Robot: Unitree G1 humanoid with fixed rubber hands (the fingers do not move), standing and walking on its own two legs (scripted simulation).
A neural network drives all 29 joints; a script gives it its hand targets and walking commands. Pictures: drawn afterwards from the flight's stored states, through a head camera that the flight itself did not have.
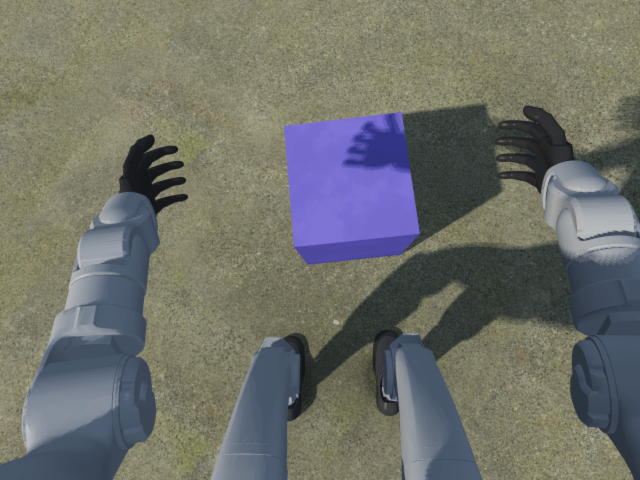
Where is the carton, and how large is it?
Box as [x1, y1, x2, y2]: [284, 112, 419, 263]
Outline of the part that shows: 401,112 284,126 294,247 307,263 400,254 419,233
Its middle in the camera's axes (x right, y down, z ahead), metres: +0.07 -0.10 +0.95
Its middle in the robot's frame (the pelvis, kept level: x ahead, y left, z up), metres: +0.57 -0.01 -0.54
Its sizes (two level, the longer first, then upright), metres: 0.266 0.253 0.282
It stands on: the floor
